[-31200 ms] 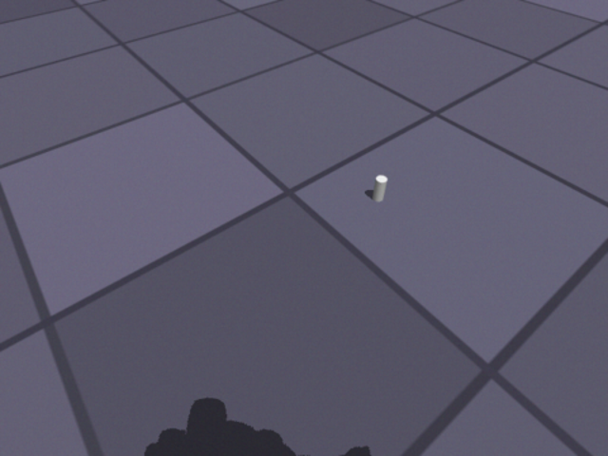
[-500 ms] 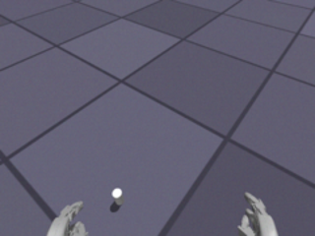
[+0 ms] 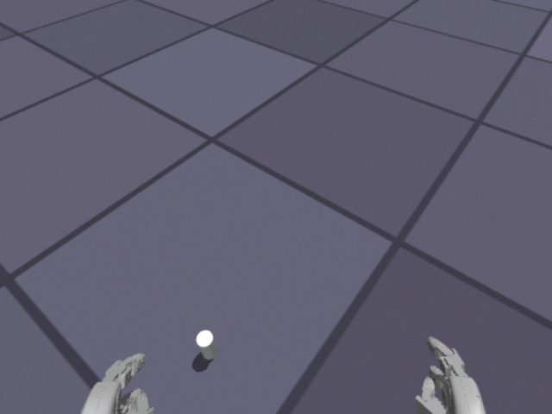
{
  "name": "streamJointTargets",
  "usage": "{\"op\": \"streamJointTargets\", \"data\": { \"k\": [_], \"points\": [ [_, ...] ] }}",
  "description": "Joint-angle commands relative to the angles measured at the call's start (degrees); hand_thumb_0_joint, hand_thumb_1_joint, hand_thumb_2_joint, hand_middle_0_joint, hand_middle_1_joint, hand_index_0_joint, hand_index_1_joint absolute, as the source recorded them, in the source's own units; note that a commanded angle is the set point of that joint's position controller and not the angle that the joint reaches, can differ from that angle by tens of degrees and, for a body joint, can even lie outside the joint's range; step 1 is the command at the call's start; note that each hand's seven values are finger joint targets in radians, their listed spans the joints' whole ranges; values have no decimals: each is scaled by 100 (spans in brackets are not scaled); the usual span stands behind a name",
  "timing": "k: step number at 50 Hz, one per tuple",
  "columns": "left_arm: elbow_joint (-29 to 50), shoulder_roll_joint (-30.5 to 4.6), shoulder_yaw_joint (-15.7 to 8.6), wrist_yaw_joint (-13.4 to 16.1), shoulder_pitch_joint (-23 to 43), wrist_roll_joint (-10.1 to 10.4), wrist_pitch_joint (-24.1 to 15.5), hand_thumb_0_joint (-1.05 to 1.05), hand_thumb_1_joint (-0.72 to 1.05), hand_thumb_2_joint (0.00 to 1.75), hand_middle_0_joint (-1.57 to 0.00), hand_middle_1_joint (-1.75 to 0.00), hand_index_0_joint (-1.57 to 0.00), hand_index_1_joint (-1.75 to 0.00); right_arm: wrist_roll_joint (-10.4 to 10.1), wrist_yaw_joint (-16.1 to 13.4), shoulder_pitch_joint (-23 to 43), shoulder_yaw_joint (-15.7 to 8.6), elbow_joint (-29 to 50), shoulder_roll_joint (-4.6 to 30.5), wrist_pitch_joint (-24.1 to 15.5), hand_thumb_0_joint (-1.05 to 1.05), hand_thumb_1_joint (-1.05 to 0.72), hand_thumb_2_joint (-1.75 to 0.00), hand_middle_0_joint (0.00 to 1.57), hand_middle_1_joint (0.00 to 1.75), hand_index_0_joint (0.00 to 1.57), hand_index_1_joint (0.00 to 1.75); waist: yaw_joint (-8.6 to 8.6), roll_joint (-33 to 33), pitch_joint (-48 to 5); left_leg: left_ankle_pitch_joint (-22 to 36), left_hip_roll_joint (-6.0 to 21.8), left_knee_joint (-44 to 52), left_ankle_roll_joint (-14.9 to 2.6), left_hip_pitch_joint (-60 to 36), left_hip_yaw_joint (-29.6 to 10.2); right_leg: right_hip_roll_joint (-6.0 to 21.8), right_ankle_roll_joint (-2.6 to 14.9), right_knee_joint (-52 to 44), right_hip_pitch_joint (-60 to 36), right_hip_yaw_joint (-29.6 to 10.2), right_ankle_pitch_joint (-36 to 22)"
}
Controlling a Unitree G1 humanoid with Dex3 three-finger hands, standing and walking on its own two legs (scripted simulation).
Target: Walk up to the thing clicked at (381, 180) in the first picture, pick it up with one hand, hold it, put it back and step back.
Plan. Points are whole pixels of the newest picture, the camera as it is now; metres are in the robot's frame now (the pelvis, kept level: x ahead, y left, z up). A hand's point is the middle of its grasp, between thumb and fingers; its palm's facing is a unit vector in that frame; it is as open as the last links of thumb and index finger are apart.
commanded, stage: home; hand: left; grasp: from above
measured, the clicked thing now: (207, 345) +0.46 +0.22 -0.65
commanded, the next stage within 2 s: stand in 0.60 s
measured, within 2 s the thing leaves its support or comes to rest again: neither
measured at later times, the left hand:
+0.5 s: hand (148, 413) +0.17 +0.18 -0.05, palm faces +0.04 -0.98 -0.21, open 7.4 cm
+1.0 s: hand out of the picture +0.11 +0.24 -0.11, palm faces +0.02 -0.93 -0.36, open 7.4 cm
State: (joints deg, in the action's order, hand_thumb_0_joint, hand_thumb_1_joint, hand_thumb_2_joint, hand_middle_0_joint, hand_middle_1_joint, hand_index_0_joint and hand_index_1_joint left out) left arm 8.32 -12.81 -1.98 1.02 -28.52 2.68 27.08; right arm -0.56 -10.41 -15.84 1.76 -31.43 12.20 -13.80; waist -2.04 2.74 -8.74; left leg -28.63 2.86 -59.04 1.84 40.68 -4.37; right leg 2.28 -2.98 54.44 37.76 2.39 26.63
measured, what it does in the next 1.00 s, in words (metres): stands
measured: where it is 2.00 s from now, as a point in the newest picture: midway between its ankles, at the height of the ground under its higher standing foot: outside the picture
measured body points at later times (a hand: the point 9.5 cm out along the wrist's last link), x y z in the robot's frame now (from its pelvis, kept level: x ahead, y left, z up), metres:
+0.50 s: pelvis +0.01 +0.00 +0.00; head +0.03 +0.01 +0.45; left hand +0.16 +0.23 -0.03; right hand +0.17 -0.24 -0.06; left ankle +0.01 +0.13 -0.68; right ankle +0.00 -0.16 -0.68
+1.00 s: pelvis +0.00 +0.00 +0.03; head +0.02 +0.01 +0.48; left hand +0.11 +0.29 -0.08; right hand +0.11 -0.28 -0.09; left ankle +0.01 +0.13 -0.68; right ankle +0.00 -0.16 -0.68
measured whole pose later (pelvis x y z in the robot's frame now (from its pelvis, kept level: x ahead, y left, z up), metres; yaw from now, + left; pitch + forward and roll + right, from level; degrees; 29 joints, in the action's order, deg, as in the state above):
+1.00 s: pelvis +0.00 +0.00 +0.03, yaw +0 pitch +1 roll +0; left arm -40.0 -17.7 -3.1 2.0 -13.5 -3.1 3.9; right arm 3.1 -0.4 -11.0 -2.6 -49.0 17.2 -1.7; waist 1.1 -1.0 2.2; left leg -23.5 0.7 -46.5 0.9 23.8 -1.5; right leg 4.6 -3.2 45.9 23.2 0.3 23.4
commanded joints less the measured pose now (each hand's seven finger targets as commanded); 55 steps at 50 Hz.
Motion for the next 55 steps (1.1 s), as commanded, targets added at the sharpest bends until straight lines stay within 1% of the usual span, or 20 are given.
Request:
{"op": "streamJointTargets", "data": {
  "k": [1, 5, 8, 12, 14, 15, 18, 21, 22, 23, 34, 35, 36, 37, 38, 41, 44, 46, 51, 55],
  "points": [
    [1083, -620, -342, 44, 61, -25, -292, 0, 90, 90, -20, -30, -20, -30, 16, -63, 394, -358, 913, 738, -313, 0, -90, -90, 20, 30, 20, 30, 21, 97, -591, 1363, -224, 1030, -160, -622, 236, -312, 250, -744, -349, 263, -1083],
    [1251, -502, -188, 35, 242, 11, -312, 0, 90, 90, -20, -30, -20, -30, 8, -50, 412, -329, 950, 716, -301, 0, -90, -90, 20, 30, 20, 30, -9, 69, -493, 1360, -231, 1027, -169, -610, 254, -299, 245, -793, -347, 246, -1119],
    [1002, -599, -387, 55, 21, 33, -296, 0, 90, 90, -20, -30, -20, -30, 0, -64, 373, -356, 905, 737, -299, 0, -90, -90, 20, 30, 20, 30, 1, -114, -510, 1403, -247, 954, -191, -577, 283, -280, 218, -835, -431, 228, -1184],
    [1047, -569, -277, 45, 16, -27, -288, 0, 90, 90, -20, -30, -20, -30, 7, -44, 354, -374, 926, 752, -261, 0, -90, -90, 20, 30, 20, 30, -22, -46, -592, 1704, -225, 936, -170, -712, 265, -302, 233, -745, -425, 245, -1421],
    [961, -629, -385, 53, -105, -29, -278, 0, 90, 90, -20, -30, -20, -30, 31, -32, 317, -388, 863, 761, -234, 0, -90, -90, 20, 30, 20, 30, 16, 115, -714, 1827, -212, 959, -129, -749, 234, -294, 266, -667, -473, 242, -1460],
    [1317, -548, -206, 38, 201, -19, -324, 0, 90, 90, -20, -30, -20, -30, 15, -24, 382, -366, 954, 723, -231, 0, -90, -90, 20, 30, 20, 30, -14, 171, -719, 1827, -217, 956, -140, -757, 232, -305, 249, -696, -437, 259, -1500],
    [971, -600, -396, 69, 11, 9, -266, 0, 90, 90, -20, -30, -20, -30, 15, -31, 368, -366, 926, 733, -220, 0, -90, -90, 20, 30, 20, 30, 12, -93, -515, 1434, -251, 925, -183, -527, 275, -275, 218, -820, -419, 225, -1228],
    [1368, -579, -245, 51, 307, -12, -294, 0, 90, 90, -20, -30, -20, -30, 1, -17, 446, -352, 1016, 731, -237, 0, -90, -90, 20, 30, 20, 30, 9, 142, -477, 1130, -224, 1080, -164, -558, 231, -290, 247, -806, -311, 250, -934],
    [1017, -652, -425, 63, -25, -8, -261, 0, 90, 90, -20, -30, -20, -30, 5, -19, 366, -379, 923, 771, -211, 0, -90, -90, 20, 30, 20, 30, 38, 94, -483, 1085, -205, 1094, -157, -581, 197, -296, 247, -785, -282, 245, -868],
    [1070, -661, -320, 44, 70, -26, -258, 0, 90, 90, -20, -30, -20, -30, 3, -26, 386, -385, 940, 803, -211, 0, -90, -90, 20, 30, 20, 30, -14, 122, -444, 1015, -180, 1157, -154, -606, 140, -311, 251, -766, -217, 256, -808],
    [1108, -571, -283, 62, 53, 22, -294, 0, 90, 90, -20, -30, -20, -30, -7, -27, 363, -373, 984, 758, -204, 0, -90, -90, 20, 30, 20, 30, -14, 35, -543, 1423, -200, 974, -160, -594, 226, -304, 244, -718, -289, 246, -1151],
    [-903, -1107, -350, 297, 1674, -614, -1515, 0, 90, 90, -20, -30, -20, -30, 746, 315, 756, -541, -490, 1415, 381, 0, -90, -90, 20, 30, 20, 30, 460, -336, 784, 2224, 9, 1455, -498, -754, 108, 69, 478, -928, -1191, -144, -1141],
    [-1932, -1170, -440, 275, 1095, -684, -1913, 0, 90, 90, -20, -30, -20, -30, 702, 483, 744, -615, -472, 1469, 610, 0, -90, -90, 20, 30, 20, 30, 431, -623, 237, 2532, -53, 1357, -518, -1152, 212, 151, 663, -1097, -1468, -406, -1275],
    [-2210, -1309, -435, 246, 1066, -728, -2109, 0, 90, 90, -20, -30, -20, -30, 721, 594, 659, -611, -441, 1485, 716, 0, -90, -90, 20, 30, 20, 30, 350, -759, 102, 2482, -100, 1336, -528, -1278, 267, 229, 730, -1116, -1554, -546, -1408],
    [-2330, -1346, -392, 200, 1275, -689, -2214, 0, 90, 90, -20, -30, -20, -30, 690, 659, 545, -635, -417, 1513, 801, 0, -90, -90, 20, 30, 20, 30, 207, -444, 164, 2250, -104, 1438, -523, -1360, 160, 152, 710, -1097, -1370, -511, -1458],
    [-3008, -1243, -342, 145, 1377, -597, -2399, 0, 90, 90, -20, -30, -20, -30, 383, 894, 721, -643, -727, 1352, 873, 0, -90, -90, 20, 30, 20, 30, 426, -298, 127, 1951, -133, 1758, -536, -1809, 141, 241, 572, -1186, -1609, -458, -1375],
    [-3689, -1316, -375, 156, 1645, -564, -2495, 0, 90, 90, -20, -30, -20, -30, 314, 968, 801, -702, -934, 1289, 970, 0, -90, -90, 20, 30, 20, 30, 392, -598, 221, 1347, -185, 1833, -503, -1711, 124, 366, 558, -1682, -1754, -602, -867],
    [-4025, -1340, -384, 151, 1802, -578, -2589, 0, 90, 90, -20, -30, -20, -30, 344, 979, 670, -700, -1144, 1288, 1014, 0, -90, -90, 20, 30, 20, 30, 302, -529, 235, 1476, -152, 1967, -523, -1987, 136, 412, 544, -1744, -1786, -643, -1069],
    [-4817, -1267, -375, 161, 1765, -520, -2702, 0, 90, 90, -20, -30, -20, -30, 362, 936, 722, -748, -1470, 1390, 1066, 0, -90, -90, 20, 30, 20, 30, 360, 23, 397, 2062, 109, 2489, -537, -2231, -212, 253, 411, -1703, -2077, -312, -1587],
    [-5363, -1316, -365, 155, 1715, -493, -2735, 0, 90, 90, -20, -30, -20, -30, 323, 872, 669, -750, -1740, 1475, 1115, 0, -90, -90, 20, 30, 20, 30, 333, 47, 587, 2046, 156, 2833, -501, -2374, -242, 267, 404, -2056, -2316, -314, -1654]
  ]
}}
